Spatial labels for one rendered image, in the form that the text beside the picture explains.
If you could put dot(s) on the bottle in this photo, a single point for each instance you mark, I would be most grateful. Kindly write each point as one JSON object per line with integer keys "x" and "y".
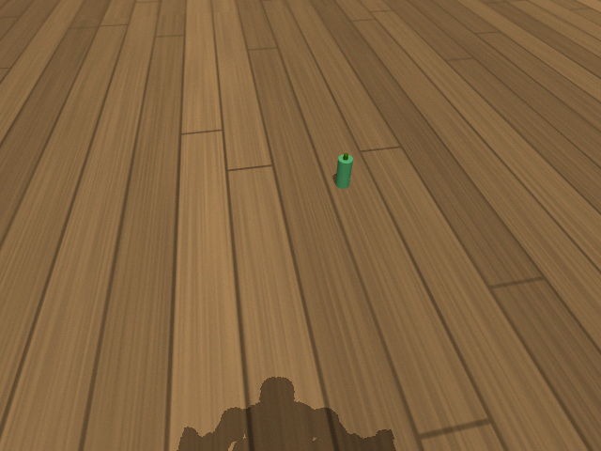
{"x": 343, "y": 173}

